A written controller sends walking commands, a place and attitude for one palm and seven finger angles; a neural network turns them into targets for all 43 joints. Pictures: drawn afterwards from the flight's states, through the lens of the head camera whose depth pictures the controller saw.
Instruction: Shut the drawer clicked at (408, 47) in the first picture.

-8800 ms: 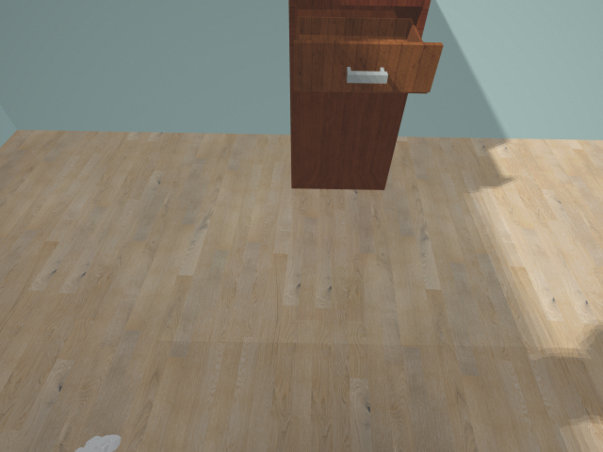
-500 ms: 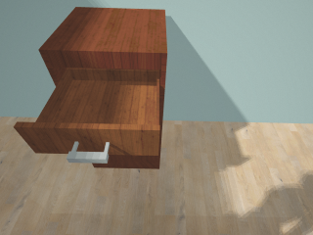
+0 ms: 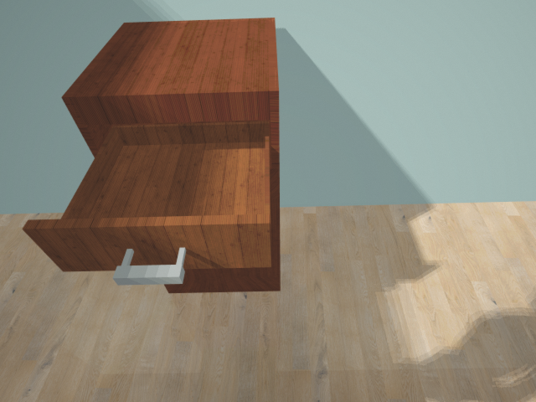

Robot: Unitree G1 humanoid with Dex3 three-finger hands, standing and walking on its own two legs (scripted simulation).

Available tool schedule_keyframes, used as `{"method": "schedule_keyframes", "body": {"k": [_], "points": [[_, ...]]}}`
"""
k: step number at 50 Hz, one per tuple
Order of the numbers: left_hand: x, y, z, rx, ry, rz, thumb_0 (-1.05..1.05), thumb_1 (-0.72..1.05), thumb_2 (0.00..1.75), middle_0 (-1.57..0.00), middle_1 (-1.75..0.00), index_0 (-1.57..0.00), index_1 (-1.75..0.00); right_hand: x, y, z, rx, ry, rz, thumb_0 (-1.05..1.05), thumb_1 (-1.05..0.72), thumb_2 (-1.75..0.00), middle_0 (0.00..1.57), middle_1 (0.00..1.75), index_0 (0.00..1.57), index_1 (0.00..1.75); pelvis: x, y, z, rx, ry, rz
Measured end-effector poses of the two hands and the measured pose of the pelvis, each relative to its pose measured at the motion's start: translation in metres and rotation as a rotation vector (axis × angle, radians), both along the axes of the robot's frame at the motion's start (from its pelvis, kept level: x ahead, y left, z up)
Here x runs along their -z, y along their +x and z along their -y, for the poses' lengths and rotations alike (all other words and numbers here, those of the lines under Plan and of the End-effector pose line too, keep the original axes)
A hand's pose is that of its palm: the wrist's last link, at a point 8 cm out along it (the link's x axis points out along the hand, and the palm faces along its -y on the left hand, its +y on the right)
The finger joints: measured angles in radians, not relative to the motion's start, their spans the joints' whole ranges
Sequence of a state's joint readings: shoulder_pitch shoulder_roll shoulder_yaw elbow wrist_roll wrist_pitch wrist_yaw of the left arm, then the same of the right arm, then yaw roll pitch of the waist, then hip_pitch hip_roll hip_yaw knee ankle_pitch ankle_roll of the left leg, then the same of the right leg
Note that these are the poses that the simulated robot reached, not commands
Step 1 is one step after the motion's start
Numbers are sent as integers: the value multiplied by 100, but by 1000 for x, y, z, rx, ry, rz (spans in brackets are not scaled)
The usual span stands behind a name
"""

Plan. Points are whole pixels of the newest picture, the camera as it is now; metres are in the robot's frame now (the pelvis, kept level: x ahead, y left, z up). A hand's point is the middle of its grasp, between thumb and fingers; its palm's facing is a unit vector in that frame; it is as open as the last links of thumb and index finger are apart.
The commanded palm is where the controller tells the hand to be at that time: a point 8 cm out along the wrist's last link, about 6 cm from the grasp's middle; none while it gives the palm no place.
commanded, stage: look again from close up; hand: left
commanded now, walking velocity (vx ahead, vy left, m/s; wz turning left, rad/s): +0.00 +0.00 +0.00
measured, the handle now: (152, 264) +0.34 +0.23 -0.02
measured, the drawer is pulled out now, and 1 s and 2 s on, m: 0.30 0.30 0.30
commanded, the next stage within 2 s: shuffle to correct the standing spot in 0.04 s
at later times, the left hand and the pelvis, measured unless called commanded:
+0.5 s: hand out of the picture +0.01 +0.16 -0.18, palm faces +0.05 -0.98 -0.19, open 7.4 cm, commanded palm none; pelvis +0.03 -0.01 -0.01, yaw +1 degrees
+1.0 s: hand out of the picture +0.06 +0.16 -0.17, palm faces +0.05 -0.97 -0.23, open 7.3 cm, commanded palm none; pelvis +0.05 -0.01 +0.00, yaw +1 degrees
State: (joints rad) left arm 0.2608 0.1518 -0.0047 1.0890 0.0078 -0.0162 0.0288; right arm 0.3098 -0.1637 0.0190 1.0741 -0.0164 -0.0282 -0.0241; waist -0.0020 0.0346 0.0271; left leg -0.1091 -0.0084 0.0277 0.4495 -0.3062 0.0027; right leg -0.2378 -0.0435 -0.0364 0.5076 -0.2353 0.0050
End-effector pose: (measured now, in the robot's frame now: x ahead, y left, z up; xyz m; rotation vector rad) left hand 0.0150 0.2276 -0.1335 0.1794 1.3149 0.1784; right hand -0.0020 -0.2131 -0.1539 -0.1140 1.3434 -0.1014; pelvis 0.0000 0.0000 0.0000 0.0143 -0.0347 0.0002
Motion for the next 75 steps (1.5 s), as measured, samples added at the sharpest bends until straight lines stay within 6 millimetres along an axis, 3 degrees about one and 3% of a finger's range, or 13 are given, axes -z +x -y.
{"method": "schedule_keyframes", "body": {"k": [15, 22, 27, 30, 38, 48, 55, 61, 69, 75], "points": [[6, -12, 15, -23, -20, -45, 1, 91, 90, -20, -30, -20, -30, 3, -18, 13, -12, 1, -98, 0, -91, -90, 20, 30, 20, 30, 3, 3, 12, -15, -1, -7], [15, -19, 15, -55, -51, -105, 1, 91, 90, -20, -30, -20, -30, -2, -19, 12, -2, -27, -139, 0, -91, -90, 20, 30, 20, 30, 7, 21, 7, -13, 0, -22], [16, -3, 16, -56, -47, -99, 1, 91, 90, -20, -30, -20, -30, 3, -17, 6, 4, -14, -174, 0, -91, -90, 20, 30, 20, 30, 11, 39, 7, -14, -3, -23], [16, 6, 16, -75, -43, -68, 1, 91, 90, -20, -30, -20, -30, 3, -4, 4, -8, -9, -184, 0, -91, -90, 20, 30, 20, 30, 10, 45, 6, -39, -5, -22], [21, 18, 15, -96, -56, -113, 1, 91, 90, -20, -30, -20, -30, 3, 61, -9, -36, -23, -56, 0, -91, -90, 20, 30, 20, 30, 8, 61, -3, -27, 14, -2], [5, 33, 16, -53, -14, -90, 2, 92, 90, -20, -30, -20, -30, -4, 82, 19, 1, -48, -5, 2, -94, -90, 20, 30, 20, 30, -1, 57, 10, -15, 14, -17], [-1, 39, 18, -27, 14, -25, 1, 91, 90, -20, -30, -20, -30, -3, 77, 32, -10, -34, 12, 1, -92, -90, 20, 30, 20, 30, -1, 43, 21, -17, 12, -12], [-1, 35, 21, -30, 3, -3, 1, 92, 90, -20, -30, -20, -30, -3, 58, 33, -26, -21, -23, 0, -92, -90, 20, 30, 20, 30, -1, 39, 24, -28, 4, -8], [7, 19, 26, -47, -34, -62, 1, 91, 90, -20, -30, -20, -30, -6, 21, 21, -12, -16, -127, 0, -91, -90, 20, 30, 20, 30, 0, 46, 18, -26, -5, -20], [17, 12, 17, -23, -61, -100, 1, 91, 90, -20, -30, -21, -30, -4, 24, 5, 16, -25, -103, 0, -91, -90, 20, 30, 20, 30, 6, 49, 1, -22, -27, -27]]}}
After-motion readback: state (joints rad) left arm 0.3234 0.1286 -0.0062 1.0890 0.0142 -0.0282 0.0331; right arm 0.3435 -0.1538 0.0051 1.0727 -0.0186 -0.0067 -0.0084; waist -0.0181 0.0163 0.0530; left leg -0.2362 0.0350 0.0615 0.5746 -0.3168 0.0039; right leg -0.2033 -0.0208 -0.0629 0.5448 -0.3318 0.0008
